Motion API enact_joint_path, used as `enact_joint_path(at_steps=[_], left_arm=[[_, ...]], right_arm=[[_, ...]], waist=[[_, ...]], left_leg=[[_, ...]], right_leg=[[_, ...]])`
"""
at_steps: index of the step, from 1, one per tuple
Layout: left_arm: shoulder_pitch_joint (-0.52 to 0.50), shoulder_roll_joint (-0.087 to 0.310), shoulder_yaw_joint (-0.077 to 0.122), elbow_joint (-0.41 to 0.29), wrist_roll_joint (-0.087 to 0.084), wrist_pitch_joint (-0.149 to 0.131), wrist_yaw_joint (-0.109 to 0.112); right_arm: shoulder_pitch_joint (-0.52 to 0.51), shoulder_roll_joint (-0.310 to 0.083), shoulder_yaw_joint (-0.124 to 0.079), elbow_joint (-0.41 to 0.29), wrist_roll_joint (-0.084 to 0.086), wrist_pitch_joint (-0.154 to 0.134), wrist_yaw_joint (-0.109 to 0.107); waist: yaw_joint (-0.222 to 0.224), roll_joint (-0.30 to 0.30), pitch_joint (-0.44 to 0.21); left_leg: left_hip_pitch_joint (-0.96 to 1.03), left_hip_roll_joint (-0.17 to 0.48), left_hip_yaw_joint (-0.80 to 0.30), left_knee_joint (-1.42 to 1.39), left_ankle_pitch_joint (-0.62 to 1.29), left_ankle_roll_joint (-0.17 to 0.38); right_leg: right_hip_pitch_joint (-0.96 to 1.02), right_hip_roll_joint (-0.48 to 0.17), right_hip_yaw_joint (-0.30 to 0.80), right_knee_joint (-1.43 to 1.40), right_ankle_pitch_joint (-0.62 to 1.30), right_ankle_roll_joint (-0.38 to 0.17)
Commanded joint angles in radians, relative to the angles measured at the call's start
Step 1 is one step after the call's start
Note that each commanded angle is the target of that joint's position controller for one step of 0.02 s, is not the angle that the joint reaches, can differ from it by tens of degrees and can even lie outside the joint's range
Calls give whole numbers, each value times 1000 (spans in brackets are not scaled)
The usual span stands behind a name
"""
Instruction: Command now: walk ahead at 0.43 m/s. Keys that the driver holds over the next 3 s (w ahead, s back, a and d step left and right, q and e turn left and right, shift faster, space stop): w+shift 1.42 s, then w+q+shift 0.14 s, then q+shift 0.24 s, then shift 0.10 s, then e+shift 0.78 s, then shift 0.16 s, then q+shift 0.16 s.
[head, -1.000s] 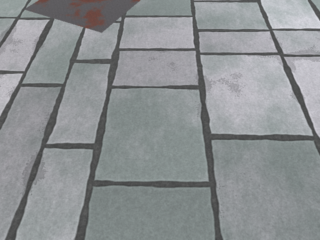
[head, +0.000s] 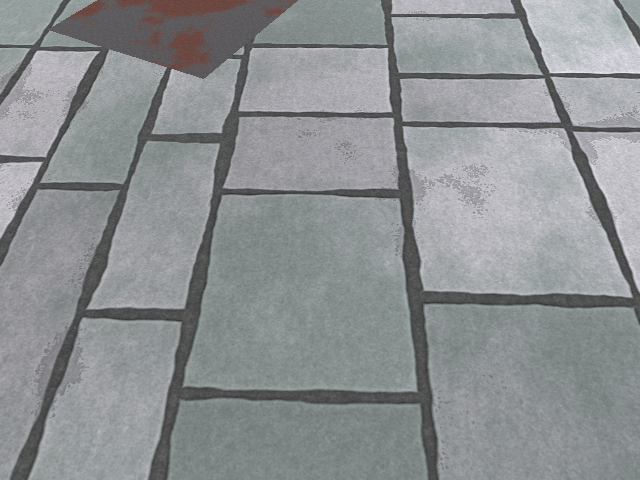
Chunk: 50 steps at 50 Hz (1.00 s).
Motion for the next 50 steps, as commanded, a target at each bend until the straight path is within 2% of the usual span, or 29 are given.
enact_joint_path(at_steps=[1, 3, 5, 6, 7, 9, 11, 12, 13, 14, 15, 16, 18, 20, 25, 30, 32, 33, 35, 36, 37, 38, 39, 40, 41, 42, 43, 46, 50], left_arm=[[-137, 94, 23, -120, -1, -63, -22], [-97, 104, 35, -112, 0, -77, -23], [-107, 76, 31, -116, -2, -79, -17], [-103, 42, 17, -143, 80, -44, -68], [-112, 43, 21, -155, 79, -24, -81], [-35, 55, 23, -153, 58, -10, -75], [159, 92, 34, -101, 54, -27, -57], [340, 169, 51, -57, 73, -48, -44], [325, 233, 45, -77, 84, -57, -37], [206, 258, 52, -106, 80, -50, -33], [72, 221, 45, -156, 63, -56, -41], [26, 199, 40, -175, 50, -66, -49], [48, 162, 31, -172, 48, -85, -45], [128, 138, 28, -138, 46, -94, -46], [238, 125, 23, -123, 39, -103, -47], [264, 138, 23, -112, 42, -110, -37], [262, 155, 23, -100, 46, -104, -35], [255, 172, 24, -95, 47, -100, -34], [248, 231, 36, -81, 63, -83, -22], [211, 254, 43, -87, 64, -70, -17], [195, 219, 36, -110, 61, -68, -19], [286, 46, 0, -155, 16, -80, -55], [185, 142, 21, -172, 10, -101, -53], [66, 168, 30, -212, 6, -104, -47], [23, 155, 21, -220, 18, -107, -49], [11, 128, 17, -222, 36, -99, -56], [43, 102, 10, -228, 55, -82, -67], [-41, 75, -4, -266, 70, -44, -92], [-281, 90, -24, -365, 67, -43, -102]], right_arm=[[16, -142, -26, -59, -11, -58, 5], [-3, -122, -20, -83, 7, -56, 8], [1, -146, -24, -95, 8, -48, 0], [28, -163, -32, -77, -54, -33, 9], [27, -174, -38, -80, -62, -25, 12], [-9, -191, -49, -99, -42, -18, 17], [-83, -161, -44, -135, -43, -20, 23], [-167, -62, -18, -181, -60, -29, 29], [-218, 25, 4, -252, -57, -43, 35], [-163, 0, 3, -268, -52, -49, 52], [-175, -66, -9, -270, -55, -51, 66], [-146, -94, -18, -253, -66, -50, 77], [-115, -93, -22, -233, -76, -30, 91], [-155, -72, -18, -248, -66, -7, 96], [-355, -70, -16, -317, -56, 3, 95], [-477, -67, -3, -374, -45, -2, 102], [-477, -73, -1, -388, -45, -6, 96], [-451, -79, -2, -387, -45, -6, 87], [-243, -131, -23, -343, -46, -11, 65], [5, -166, -42, -269, -45, -18, 52], [205, -239, -67, -218, -66, -25, 38], [234, -332, -90, -202, -95, -32, 39], [194, -281, -83, -196, -67, -32, 55], [95, -229, -71, -190, -70, -40, 56], [59, -165, -56, -189, -65, -50, 58], [32, -123, -42, -178, -64, -55, 56], [29, -90, -28, -162, -59, -61, 51], [74, -88, -17, -134, -32, -83, 43], [161, -100, -8, -130, -22, -99, 52]], waist=[[-11, 54, 89], [7, 63, 28], [13, 108, 23], [24, 129, 26], [26, 148, 56], [67, 103, 70], [156, -29, 54], [239, -272, 20], [194, -348, 46], [100, -272, 49], [45, -144, 69], [17, -75, 36], [5, -87, 15], [16, -86, 64], [65, -69, 124], [79, -91, 173], [63, -101, 163], [42, -123, 134], [-62, -188, 3], [-173, -181, -114], [-243, -115, -240], [-120, 221, -353], [-134, 169, -336], [-90, 97, -138], [-69, -19, -74], [-25, -37, -24], [24, 6, -12], [53, 16, 98], [5, 16, 186]], left_leg=[[106, 402, -567, -382, -393, 161], [100, 313, -380, -378, -271, 98], [-7, 240, -249, -384, -211, 73], [-96, 200, -178, -392, -247, 73], [-140, 196, -160, -379, -246, 82], [-237, 217, -154, -307, -324, 95], [-414, 162, -110, -70, -355, 80], [-552, 45, 10, 364, -228, 38], [-769, -37, -71, 629, -170, 37], [-835, 40, -148, 742, -41, 53], [-822, 109, -128, 757, 82, 39], [-731, 140, -115, 707, 150, 11], [-626, 152, -62, 688, 205, -36], [-665, 152, -35, 663, 254, -53], [-700, 136, 25, 455, 320, -74], [-586, 120, 79, 203, 356, -22], [-508, 85, 114, 127, 286, 23], [-418, 42, 144, 105, 234, 49], [-177, -41, 159, 122, 114, 91], [91, -57, 149, 73, 120, 108], [420, 99, -39, 91, -74, 129], [694, 398, -623, -77, -545, 217], [629, 397, -873, -269, -583, 183], [487, 363, -668, -253, -414, 155], [337, 337, -530, -260, -244, 146], [212, 286, -427, -281, -167, 116], [120, 262, -365, -304, -150, 107], [18, 221, -254, -394, -91, 105], [-31, 134, -74, -455, 274, 84]], right_leg=[[-425, -109, 87, 298, 68, -42], [-361, -115, 50, 184, 140, -20], [-213, -76, -14, 29, 173, 16], [-86, -27, -67, -90, 128, 31], [-24, -5, -101, -149, 115, 42], [127, 10, -154, -255, 195, 43], [373, 16, -138, -318, 141, 29], [485, -171, 142, -456, -91, 5], [446, -364, 595, -652, -421, -47], [371, -453, 790, -721, -576, -131], [308, -416, 689, -695, -477, -123], [260, -339, 533, -674, -327, -102], [204, -246, 354, -711, -153, -91], [217, -213, 281, -737, -58, -104], [302, -190, 162, -788, 163, -132], [407, -215, 63, -846, 432, -133], [478, -221, 5, -788, 710, -123], [492, -222, -23, -713, 985, -115], [520, -245, -45, -416, 1441, -99], [431, -224, -69, -145, 1419, -86], [160, -173, -54, 189, 1087, -86], [-272, 21, 9, 562, 150, -53], [-375, 48, 155, 663, 62, -91], [-457, -20, 124, 673, 170, -102], [-421, -63, 113, 617, 238, -102], [-371, -93, 112, 567, 260, -99], [-321, -111, 113, 531, 266, -84], [-401, -155, 77, 457, 286, -37], [-417, -142, -33, 127, 512, -13]])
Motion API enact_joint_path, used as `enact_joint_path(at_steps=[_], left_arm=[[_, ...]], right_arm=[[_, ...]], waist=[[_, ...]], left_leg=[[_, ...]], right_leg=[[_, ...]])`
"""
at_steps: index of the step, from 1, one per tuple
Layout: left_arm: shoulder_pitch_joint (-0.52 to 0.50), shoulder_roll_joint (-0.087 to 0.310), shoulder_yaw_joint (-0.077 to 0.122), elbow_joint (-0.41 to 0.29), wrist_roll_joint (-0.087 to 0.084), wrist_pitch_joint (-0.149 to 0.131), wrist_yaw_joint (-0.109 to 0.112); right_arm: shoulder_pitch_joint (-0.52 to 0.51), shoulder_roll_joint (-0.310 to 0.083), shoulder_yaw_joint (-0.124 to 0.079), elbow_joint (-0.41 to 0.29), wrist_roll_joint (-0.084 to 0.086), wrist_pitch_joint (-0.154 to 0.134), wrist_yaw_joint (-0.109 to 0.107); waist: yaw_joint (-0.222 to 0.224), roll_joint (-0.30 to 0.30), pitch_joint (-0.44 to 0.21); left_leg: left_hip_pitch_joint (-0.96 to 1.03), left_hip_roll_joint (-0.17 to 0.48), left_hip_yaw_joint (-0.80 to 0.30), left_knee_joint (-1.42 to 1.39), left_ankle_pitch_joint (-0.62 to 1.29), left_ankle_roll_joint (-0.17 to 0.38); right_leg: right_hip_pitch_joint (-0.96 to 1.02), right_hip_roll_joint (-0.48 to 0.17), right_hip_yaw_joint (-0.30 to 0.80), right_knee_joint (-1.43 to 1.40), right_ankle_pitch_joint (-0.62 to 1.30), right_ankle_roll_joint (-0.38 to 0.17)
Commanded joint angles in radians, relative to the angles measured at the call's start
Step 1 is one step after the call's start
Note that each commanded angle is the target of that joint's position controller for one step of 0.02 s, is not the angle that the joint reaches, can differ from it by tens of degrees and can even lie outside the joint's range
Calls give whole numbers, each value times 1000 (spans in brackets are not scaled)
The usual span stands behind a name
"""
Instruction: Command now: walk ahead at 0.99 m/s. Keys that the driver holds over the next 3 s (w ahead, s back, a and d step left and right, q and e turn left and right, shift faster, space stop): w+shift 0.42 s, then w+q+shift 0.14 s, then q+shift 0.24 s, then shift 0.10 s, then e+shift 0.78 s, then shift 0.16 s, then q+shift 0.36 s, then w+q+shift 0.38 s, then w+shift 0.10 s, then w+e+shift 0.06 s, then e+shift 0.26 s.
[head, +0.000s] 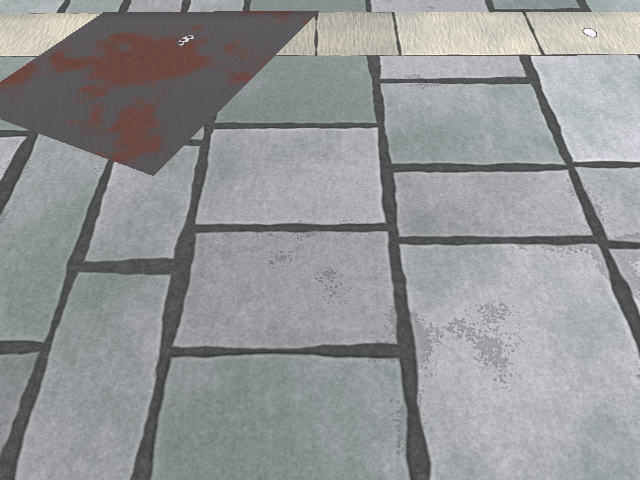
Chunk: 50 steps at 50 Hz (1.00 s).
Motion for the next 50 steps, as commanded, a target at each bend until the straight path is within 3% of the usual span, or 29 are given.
enact_joint_path(at_steps=[1, 4, 6, 8, 9, 10, 11, 12, 13, 14, 15, 17, 20, 24, 26, 28, 30, 32, 33, 34, 35, 36, 37, 38, 40, 42, 45, 48, 50], left_arm=[[-143, 19, -21, -101, -6, -9, -15], [-208, 22, -31, -120, -25, -10, -15], [-205, 60, -24, -128, -18, -17, -1], [-55, 117, -1, -95, -18, -13, 19], [141, 159, 19, -39, -21, -11, 33], [348, 196, 42, 24, -13, -4, 50], [481, 278, 66, 49, 4, 1, 66], [397, 300, 76, 44, 20, 0, 49], [289, 223, 75, 30, 1, -2, 32], [236, 150, 58, 39, -5, -14, 29], [217, 99, 47, 59, 2, -22, 27], [215, 60, 27, 91, -4, -37, 39], [255, 81, 26, 119, -30, -63, 38], [308, 106, 26, 120, -34, -83, 25], [371, 125, 24, 138, -44, -95, 32], [392, 133, 18, 146, -38, -92, 45], [393, 163, 18, 139, -27, -74, 75], [342, 212, 31, 114, -13, -44, 104], [282, 230, 37, 93, -22, -38, 109], [262, 186, 35, 77, -18, -40, 94], [374, 22, -22, -9, -4, -64, 68], [320, 132, -8, -46, -43, -89, 54], [213, 180, 4, -96, -63, -98, 56], [161, 174, 9, -111, -56, -94, 63], [165, 182, 23, -130, -31, -60, 70], [177, 153, 22, -155, -25, -37, 81], [103, 88, 2, -193, -23, -26, 97], [6, 77, -9, -201, -32, -29, 76], [-51, 92, -8, -218, -33, -38, 52]], right_arm=[[-46, -65, 4, -73, 16, -38, 2], [19, -121, 3, -56, 25, -46, -11], [33, -165, -1, -48, 17, -39, -20], [21, -210, -11, -43, -14, -14, -38], [-6, -227, -18, -44, -29, 2, -48], [-55, -230, -23, -54, -33, 15, -52], [-64, -133, -7, -85, -36, 11, -42], [97, -15, 16, -123, 44, -12, -13], [-16, -103, 7, -139, 35, -16, -26], [-129, -115, 4, -163, 28, -17, -25], [-160, -92, 11, -171, 16, -14, -22], [-149, -40, 25, -185, -21, 17, 3], [-260, -38, 34, -234, -34, 44, 25], [-466, -49, 52, -307, -10, 33, 40], [-542, -36, 61, -330, 4, 29, 48], [-551, -60, 58, -324, 4, 27, 46], [-490, -86, 51, -297, -19, 20, 40], [-199, -147, 25, -210, -29, 13, 32], [-21, -178, 7, -159, -34, 12, 23], [26, -212, -12, -140, -30, 18, 5], [-81, -340, -38, -236, 0, 10, 17], [-113, -329, -58, -261, -3, 23, 14], [-195, -287, -55, -302, 13, 23, 11], [-285, -232, -42, -312, 38, 25, 15], [-340, -185, -27, -345, 32, 27, 12], [-359, -176, -26, -357, 34, 35, -2], [-281, -200, -38, -343, 36, 64, -39], [-200, -139, -18, -315, 41, 89, -71], [-181, -125, -7, -300, 19, 88, -78]], waist=[[27, 46, 196], [8, 48, 166], [25, 92, 125], [112, 156, -3], [204, 173, -105], [308, 163, -188], [309, 14, -278], [125, -304, -397], [137, -104, -280], [125, 9, -128], [87, 101, -44], [10, 60, 8], [-4, 24, 102], [46, 33, 160], [79, 19, 163], [76, -4, 141], [41, -48, 68], [-90, -78, -92], [-177, -92, -155], [-157, 14, -179], [-25, 357, -385], [-83, 119, -580], [-51, 11, -404], [26, -122, -195], [97, -116, -52], [125, -50, -12], [73, 38, -109], [-12, 90, -163], [-41, 121, -128]], left_leg=[[-257, 200, -121, -252, 366, 61], [-97, 236, -79, -296, 699, 42], [74, 274, -61, -198, 1065, 28], [184, 303, -57, 44, 1314, 19], [165, 316, -55, 274, 1327, 20], [61, 286, -37, 568, 1184, 21], [-188, 182, -51, 977, 545, 34], [-585, 10, -178, 1302, -182, 1], [-694, 99, -220, 1292, -81, 36], [-716, 139, -204, 1227, 1, 36], [-680, 175, -205, 1159, 21, 34], [-588, 219, -214, 1065, 28, 13], [-672, 267, -164, 939, 77, -28], [-622, 227, -58, 560, 352, -24], [-552, 184, -1, 423, 474, 9], [-562, 134, 39, 347, 501, 41], [-495, 43, 97, 308, 447, 53], [-205, -38, 87, 282, 397, 66], [-31, 11, 5, 217, 466, 104], [119, 132, -120, 251, 639, 129], [603, 405, -669, 383, 999, 355], [627, 461, -833, 211, 723, 406], [440, 407, -761, 124, 576, 352], [175, 348, -669, 56, 548, 304], [-151, 276, -542, 16, 714, 271], [-362, 180, -380, 29, 827, 216], [-366, 94, -271, 109, 968, 127], [-234, 106, -237, 143, 778, 31], [-188, 154, -259, 152, 666, 10]], right_leg=[[82, 24, -94, -270, 180, 14], [187, 93, -147, -454, 285, -20], [229, 151, -169, -525, 231, -50], [381, 223, -157, -531, 79, -75], [564, 237, -130, -527, 17, -94], [772, 197, -100, -560, -37, -114], [992, -25, 141, -492, -279, -133], [1206, -248, 785, -725, -485, -267], [1112, -194, 759, -820, -540, -242], [946, -165, 587, -834, -424, -221], [795, -131, 476, -860, -318, -197], [594, -59, 327, -910, -285, -149], [504, -5, 205, -998, -216, -135], [491, 72, -33, -1061, 182, -71], [556, 44, -85, -1116, 362, -29], [736, 29, -151, -1079, 645, 11], [876, 11, -189, -898, 1053, 45], [855, 3, -199, -459, 1172, 82], [759, 0, -192, -176, 1031, 88], [567, 122, -190, 165, 233, 90], [36, 265, 47, 619, -585, 185], [-9, 234, 208, 666, -502, 143], [-21, 186, 199, 540, -416, 101], [-7, 154, 152, 452, -387, 99], [98, 116, 132, 332, -371, 129], [206, 95, 71, 101, -315, 145], [283, 155, 7, -191, -89, 165], [289, 164, -9, -417, 211, 147], [277, 152, 7, -491, 276, 114]])
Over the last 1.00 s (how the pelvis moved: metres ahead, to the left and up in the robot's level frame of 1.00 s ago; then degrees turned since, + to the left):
0.58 -0.03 0.00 0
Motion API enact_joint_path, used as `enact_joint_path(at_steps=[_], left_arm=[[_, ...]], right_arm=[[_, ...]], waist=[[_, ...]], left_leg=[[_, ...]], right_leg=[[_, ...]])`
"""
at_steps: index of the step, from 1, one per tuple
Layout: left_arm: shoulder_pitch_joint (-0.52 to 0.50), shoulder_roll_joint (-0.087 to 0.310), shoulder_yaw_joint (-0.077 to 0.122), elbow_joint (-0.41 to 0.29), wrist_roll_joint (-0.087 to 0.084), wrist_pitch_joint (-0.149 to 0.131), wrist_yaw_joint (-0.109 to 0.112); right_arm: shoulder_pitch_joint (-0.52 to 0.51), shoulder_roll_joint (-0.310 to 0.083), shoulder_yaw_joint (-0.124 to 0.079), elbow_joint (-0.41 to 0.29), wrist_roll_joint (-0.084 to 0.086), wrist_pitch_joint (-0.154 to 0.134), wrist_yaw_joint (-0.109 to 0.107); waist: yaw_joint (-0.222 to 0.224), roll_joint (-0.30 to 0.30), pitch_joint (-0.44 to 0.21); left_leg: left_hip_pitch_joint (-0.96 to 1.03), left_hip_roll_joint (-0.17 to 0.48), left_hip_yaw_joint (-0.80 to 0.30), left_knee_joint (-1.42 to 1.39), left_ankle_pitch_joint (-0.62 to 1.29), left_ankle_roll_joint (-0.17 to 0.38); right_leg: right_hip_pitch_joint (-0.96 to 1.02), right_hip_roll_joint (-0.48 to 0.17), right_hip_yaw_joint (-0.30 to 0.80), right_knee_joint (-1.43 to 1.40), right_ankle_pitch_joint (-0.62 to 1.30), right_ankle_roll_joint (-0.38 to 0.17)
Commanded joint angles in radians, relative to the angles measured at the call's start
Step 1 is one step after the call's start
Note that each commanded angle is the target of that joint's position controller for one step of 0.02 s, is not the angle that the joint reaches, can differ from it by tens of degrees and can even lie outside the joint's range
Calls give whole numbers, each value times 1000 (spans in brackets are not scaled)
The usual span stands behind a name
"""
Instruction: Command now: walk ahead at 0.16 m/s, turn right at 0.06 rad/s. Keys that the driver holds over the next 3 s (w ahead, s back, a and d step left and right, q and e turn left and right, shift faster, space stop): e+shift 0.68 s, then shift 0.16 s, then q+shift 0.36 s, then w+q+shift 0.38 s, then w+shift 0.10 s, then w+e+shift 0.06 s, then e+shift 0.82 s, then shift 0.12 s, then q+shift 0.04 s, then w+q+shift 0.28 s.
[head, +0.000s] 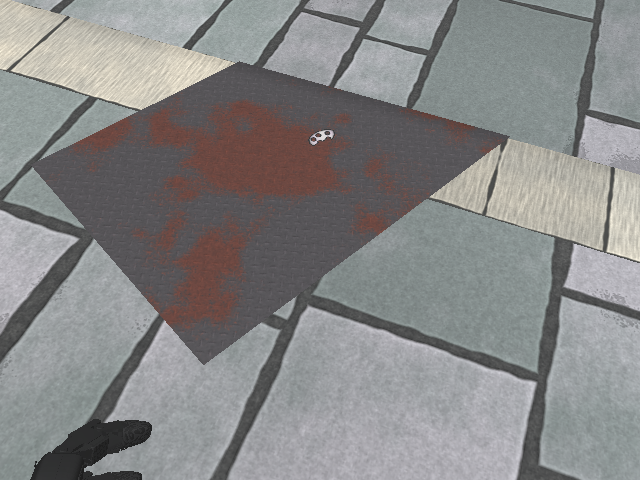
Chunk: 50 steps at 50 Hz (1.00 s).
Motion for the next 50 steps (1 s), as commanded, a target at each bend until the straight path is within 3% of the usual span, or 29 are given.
enact_joint_path(at_steps=[1, 3, 4, 5, 6, 7, 8, 9, 10, 11, 13, 16, 21, 24, 25, 26, 27, 28, 30, 33, 36, 39, 42, 45, 46, 47, 48, 49, 50], left_arm=[[14, 73, 13, -49, -4, -12, -30], [41, 135, 38, -64, -7, -23, -47], [126, 152, 50, -48, -6, -28, -53], [281, 167, 61, -15, -3, -36, -54], [362, 216, 73, -12, 7, -35, -48], [318, 248, 79, -37, 37, -10, -38], [234, 203, 77, -86, 23, 15, -20], [192, 146, 63, -118, 8, 39, -2], [172, 138, 55, -126, -8, 57, 2], [155, 149, 56, -138, -20, 68, 6], [125, 163, 67, -152, -17, 92, 7], [177, 185, 88, -136, -19, 116, 21], [196, 195, 112, -143, -30, 145, 33], [167, 185, 116, -159, -39, 155, 31], [191, 150, 106, -161, -40, 157, 29], [198, 107, 93, -178, -42, 156, 25], [222, 154, 106, -187, -37, 138, 12], [231, 222, 124, -162, -32, 130, 3], [272, 206, 123, -109, -27, 147, 7], [225, 147, 95, -139, -37, 152, -3], [123, 117, 75, -187, -33, 144, -7], [115, 90, 58, -196, -24, 136, -16], [124, 101, 59, -182, -25, 137, -19], [178, 63, 52, -141, -16, 134, -18], [206, 60, 49, -121, -10, 131, -15], [245, 124, 60, -124, 2, 133, -2], [186, 189, 67, -143, 21, 139, 9], [177, 156, 71, -137, 32, 134, 6], [172, 176, 80, -132, 31, 127, 4]], right_arm=[[75, -80, -12, -22, -26, -5, -21], [39, -120, -25, -33, -35, -2, -27], [7, -128, -28, -48, -32, 4, -32], [-54, -136, -30, -77, -33, 7, -37], [-54, -122, -26, -118, -51, 7, -37], [58, -72, -10, -138, -52, 8, -13], [112, -129, -14, -113, -37, 4, 15], [5, -140, -15, -124, -27, 15, 24], [-47, -107, -10, -137, -38, 26, 26], [-67, -96, -9, -152, -50, 34, 22], [-67, -59, -3, -155, -40, 36, 24], [-81, -39, -2, -137, -21, 21, 14], [-128, -75, -21, -122, -4, -1, 13], [-70, -104, -43, -92, 0, -17, 20], [-46, -141, -57, -85, -8, -15, 17], [-57, -210, -69, -95, -39, -4, 14], [-94, -194, -67, -111, -76, -3, 16], [-158, -135, -56, -142, -70, -7, 9], [-215, -85, -40, -162, -36, 2, -10], [-166, -103, -36, -152, -38, 14, -24], [-65, -138, -46, -122, -43, 26, -19], [-67, -183, -60, -115, -33, 32, -1], [-80, -202, -66, -107, -14, 30, 17], [-75, -152, -39, -73, 14, 20, 29], [-47, -92, -14, -52, 17, 8, 38], [-1, -42, 9, -54, -17, -8, 54], [32, -7, 25, -67, -41, -24, 73], [-45, -94, 0, -81, -12, -20, 65], [-76, -167, -27, -89, 13, -10, 57]], waist=[[-21, 144, -147], [9, 147, -128], [54, 143, -148], [135, 118, -197], [151, -47, -272], [69, -301, -345], [54, -167, -388], [78, -27, -284], [61, 89, -185], [45, 110, -152], [17, 40, -110], [38, -60, -185], [76, -139, -192], [41, -150, -172], [48, -86, -202], [72, 151, -194], [99, 315, -178], [109, 261, -139], [112, 149, -100], [74, 149, -56], [5, 171, -82], [7, 192, -124], [16, 225, -137], [62, 220, -142], [77, 187, -151], [60, 79, -234], [18, -146, -239], [83, -166, -233], [102, -165, -168]], left_leg=[[51, 266, -53, 4, 628, -40], [117, 312, -65, 106, 736, -52], [129, 305, -50, 206, 825, -65], [59, 258, -10, 392, 837, -100], [-129, 108, 63, 724, 347, -155], [-469, -30, 14, 990, -415, -224], [-507, 57, -111, 1068, -347, -187], [-519, 82, -92, 1091, -278, -181], [-512, 104, -69, 1009, -229, -173], [-482, 123, -59, 909, -194, -171], [-371, 116, -14, 657, -145, -176], [-271, 87, -8, 429, -125, -202], [-194, 83, -48, 198, -54, -193], [-31, 124, -43, -42, 50, -156], [105, 244, -108, -100, 71, -109], [197, 458, -324, -131, 81, 17], [126, 587, -471, -176, 147, 108], [82, 576, -395, -172, 165, 107], [54, 448, -193, -132, 132, 29], [60, 418, -46, -139, 271, 48], [168, 448, -25, -125, 376, 94], [165, 470, 20, -99, 474, 107], [125, 480, 47, -81, 485, 98], [79, 448, 28, -1, 450, 57], [-9, 415, 43, 20, 365, -5], [-130, 353, 77, 101, 114, -96], [-276, 293, 128, 178, -244, -169], [-268, 278, 119, 281, -336, -198], [-327, 261, 126, 433, -359, -206]], right_leg=[[191, 46, -82, -94, 108, -44], [146, 63, -89, -106, -53, -92], [192, 76, -100, -143, -66, -119], [354, 52, -52, -212, 93, -171], [576, -90, 187, -227, 445, -282], [843, -298, 634, -290, 501, -491], [804, -309, 692, -322, 185, -459], [681, -245, 586, -321, 7, -394], [523, -177, 499, -359, -102, -341], [435, -132, 462, -380, -187, -313], [309, -16, 366, -403, -250, -260], [368, 4, 365, -375, -148, -255], [434, 1, 468, -365, -296, -211], [391, 44, 496, -324, -384, -167], [303, 94, 449, -229, -547, -131], [100, 204, 261, -16, -692, -89], [19, 213, 138, 259, -670, -46], [-5, 141, 102, 397, -584, -13], [-5, 108, 59, 531, -455, 10], [-66, 46, -37, 600, -382, 42], [-81, -1, -60, 467, -386, 70], [44, -4, -82, 307, -431, 56], [185, 26, -126, 146, -434, 25], [411, 61, -118, -233, -285, -43], [585, 45, -92, -401, -116, -70], [807, -105, 55, -327, 142, -94], [839, -296, 160, -220, 415, -207], [704, -311, 154, -257, 296, -300], [677, -294, 139, -282, 244, -315]])
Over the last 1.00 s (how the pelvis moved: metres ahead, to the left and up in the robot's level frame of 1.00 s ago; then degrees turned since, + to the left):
0.88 0.03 0.00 21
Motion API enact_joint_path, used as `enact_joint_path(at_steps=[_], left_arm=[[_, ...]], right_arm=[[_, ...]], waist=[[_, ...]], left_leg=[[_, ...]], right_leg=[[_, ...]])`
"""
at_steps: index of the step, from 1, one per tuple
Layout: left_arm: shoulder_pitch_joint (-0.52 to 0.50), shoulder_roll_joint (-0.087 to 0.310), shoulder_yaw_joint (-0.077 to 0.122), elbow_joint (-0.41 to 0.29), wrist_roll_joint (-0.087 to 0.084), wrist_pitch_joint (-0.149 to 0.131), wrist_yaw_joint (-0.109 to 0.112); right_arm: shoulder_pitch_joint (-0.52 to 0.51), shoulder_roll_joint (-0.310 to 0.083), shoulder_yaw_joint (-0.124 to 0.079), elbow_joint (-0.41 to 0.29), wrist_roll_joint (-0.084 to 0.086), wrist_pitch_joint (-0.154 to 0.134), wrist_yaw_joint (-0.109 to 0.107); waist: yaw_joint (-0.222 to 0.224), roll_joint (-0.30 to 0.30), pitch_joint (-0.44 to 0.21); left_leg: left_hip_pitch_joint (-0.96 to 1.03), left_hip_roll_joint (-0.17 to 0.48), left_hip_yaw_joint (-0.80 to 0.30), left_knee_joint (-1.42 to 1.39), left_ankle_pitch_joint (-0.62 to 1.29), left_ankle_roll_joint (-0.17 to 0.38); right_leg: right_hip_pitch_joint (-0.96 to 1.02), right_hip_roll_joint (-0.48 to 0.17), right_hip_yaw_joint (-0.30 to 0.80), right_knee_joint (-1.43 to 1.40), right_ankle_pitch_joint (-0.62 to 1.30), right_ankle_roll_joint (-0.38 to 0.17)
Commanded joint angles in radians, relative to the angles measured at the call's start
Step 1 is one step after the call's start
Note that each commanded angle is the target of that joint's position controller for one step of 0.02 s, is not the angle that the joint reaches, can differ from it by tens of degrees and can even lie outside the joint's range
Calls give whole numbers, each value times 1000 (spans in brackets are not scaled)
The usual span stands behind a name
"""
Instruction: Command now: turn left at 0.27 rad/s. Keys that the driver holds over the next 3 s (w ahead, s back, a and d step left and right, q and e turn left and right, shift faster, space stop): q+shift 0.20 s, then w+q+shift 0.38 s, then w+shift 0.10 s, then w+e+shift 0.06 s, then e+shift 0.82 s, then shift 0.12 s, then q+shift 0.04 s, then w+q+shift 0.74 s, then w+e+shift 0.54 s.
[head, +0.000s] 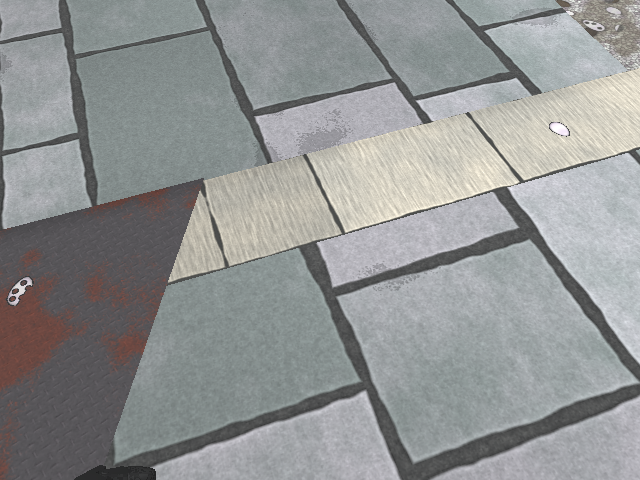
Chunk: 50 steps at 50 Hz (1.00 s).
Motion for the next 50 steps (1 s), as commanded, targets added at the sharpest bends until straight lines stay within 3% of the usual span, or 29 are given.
enact_joint_path(at_steps=[1, 3, 7, 10, 13, 16, 18, 19, 20, 21, 22, 23, 24, 27, 29, 32, 34, 36, 38, 39, 40, 41, 42, 43, 44, 45, 46, 47, 50], left_arm=[[86, 225, 83, -40, 12, -22, 16], [11, 185, 73, -43, -7, -34, 23], [-52, 127, 65, -30, -3, -40, 35], [-52, 158, 82, -10, -9, -40, 36], [-1, 221, 108, 21, -40, -60, 13], [-47, 231, 113, 40, -63, -80, -9], [-100, 184, 102, 45, -59, -82, -15], [-137, 118, 83, 31, -45, -87, -19], [-201, 37, 57, -53, -32, -106, -19], [-269, 93, 57, -97, -63, -148, -30], [-260, 110, 47, -75, 68, -119, -45], [-201, 144, 56, -42, 67, -115, -56], [-153, 154, 57, -14, 62, -110, -63], [-126, 157, 50, 13, 40, -71, -73], [-170, 143, 39, 4, 26, -63, -70], [-238, 105, 17, -4, 15, -70, -76], [-289, 102, 12, -25, 12, -75, -79], [-260, 126, 17, -18, 12, -78, -74], [-107, 157, 34, 26, 10, -77, -49], [88, 178, 46, 84, 9, -81, -33], [297, 200, 58, 149, 11, -86, -18], [409, 294, 81, 173, 29, -93, -11], [381, 299, 81, 169, -53, -130, -31], [244, 223, 67, 142, -64, -140, -35], [195, 186, 63, 119, -49, -143, -35], [156, 195, 68, 115, -41, -148, -44], [131, 188, 66, 106, -36, -156, -46], [139, 174, 59, 107, -30, -157, -42], [128, 192, 60, 109, -49, -148, -18]], right_arm=[[-76, -166, -48, -92, 29, -6, -8], [1, -148, -63, -69, 23, 37, -31], [-10, -79, -56, -112, 13, 69, -43], [-53, -42, -41, -170, 7, 66, -12], [-46, -73, -49, -195, 21, 60, 20], [10, -82, -59, -170, 30, 47, 27], [189, -85, -73, -73, 29, 36, 15], [364, -145, -104, -13, 28, 26, 3], [400, -283, -124, -43, 21, -7, 4], [332, -234, -102, -108, 15, -51, 26], [232, -219, -91, -119, -46, -14, 13], [210, -184, -78, -131, -51, -8, 6], [190, -170, -68, -127, -41, -12, 2], [193, -157, -54, -106, -22, -41, -1], [234, -165, -58, -79, -18, -50, 1], [261, -143, -50, -42, -13, -61, -2], [282, -136, -43, -13, -6, -71, -9], [251, -164, -44, 4, -7, -79, -12], [250, -197, -47, 31, -24, -83, -13], [243, -209, -52, 42, -40, -76, -17], [212, -197, -50, 46, -45, -70, -26], [261, -106, -27, 15, -22, -69, -19], [312, 26, 15, 4, -10, -87, -20], [254, -71, 8, -26, 5, -113, -10], [106, -120, 5, -60, 14, -127, -5], [18, -114, 8, -99, 1, -136, -7], [-32, -131, 0, -114, -16, -136, -10], [-53, -129, 0, -132, -22, -130, -9], [-51, -84, 15, -171, -43, -108, -14]], waist=[[123, -243, -120], [76, -221, -74], [58, -184, -49], [76, -172, -78], [90, -183, -110], [32, -148, -36], [-51, -45, -18], [-122, 128, -23], [-93, 390, 51], [-104, 249, 10], [-69, 157, 62], [-33, 65, 71], [2, 31, 79], [27, 31, 81], [13, 14, 93], [-19, 66, 93], [-34, 92, 101], [-8, 99, 93], [62, 120, 8], [149, 133, -82], [255, 105, -159], [248, -91, -274], [138, -491, -354], [130, -321, -266], [139, -143, -176], [106, -14, -100], [89, 28, -72], [72, 9, -49], [19, -21, -18]], left_leg=[[-299, -22, -34, 374, -172, -27], [-297, -14, -77, 531, -114, -45], [-305, 11, -41, 471, 57, -65], [-233, 34, -15, 284, 88, -40], [-155, 32, 33, 202, 47, 29], [-68, 21, 91, 87, 10, 108], [172, -63, 177, -44, 53, 156], [374, -39, 33, -124, -19, 223], [495, 180, -582, -309, -151, 393], [534, 291, -906, -510, -343, 492], [449, 300, -790, -527, -328, 400], [388, 251, -664, -492, -255, 362], [323, 183, -563, -491, -174, 329], [243, 85, -429, -543, 9, 306], [264, 59, -395, -541, 128, 310], [278, 29, -316, -539, 296, 291], [293, 69, -322, -569, 429, 280], [349, 94, -265, -567, 604, 248], [422, 91, -192, -378, 1160, 203], [430, 80, -155, -155, 1354, 181], [334, 50, -112, 122, 1298, 154], [84, -67, -74, 506, 889, 112], [-225, -243, -172, 838, 2, 50], [-309, -169, -243, 891, 4, 70], [-287, -123, -240, 855, 40, 71], [-294, -99, -214, 780, 49, 70], [-288, -65, -201, 702, 69, 67], [-272, -59, -196, 666, 71, 58], [-228, -55, -159, 394, 104, 5]], right_leg=[[267, -330, 228, -138, 555, -256], [159, -321, 136, -166, 531, -232], [125, -299, 8, -200, 382, -201], [151, -323, -39, -175, 385, -198], [149, -374, 12, -279, -130, -180], [109, -374, -8, -301, -349, -134], [-20, -283, -136, -111, -365, -82], [-196, -184, -239, 276, -223, -36], [-651, -8, -173, 741, -358, 34], [-832, 34, 67, 832, -308, 12], [-861, -58, 48, 815, -213, 15], [-768, -81, 42, 755, -112, 18], [-675, -92, 36, 680, -40, 33], [-540, -67, 4, 559, 76, 71], [-546, -43, -13, 449, 114, 79], [-466, -13, -51, 241, 226, 66], [-389, -15, -62, 146, 279, 31], [-303, -3, -94, 73, 259, -28], [-116, 82, -139, 78, 160, -84], [43, 132, -158, 82, 97, -107], [250, 86, -117, 46, 130, -129], [485, -118, 217, 6, -57, -205], [670, -292, 863, -217, 63, -359], [607, -296, 890, -248, 111, -351], [466, -264, 699, -221, 285, -327], [343, -214, 582, -220, 438, -314], [268, -181, 486, -230, 574, -307], [203, -161, 449, -250, 673, -311], [48, -102, 344, -264, 810, -302]])
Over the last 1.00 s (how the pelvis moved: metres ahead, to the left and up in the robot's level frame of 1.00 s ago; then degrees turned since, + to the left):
0.18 -0.03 0.00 -39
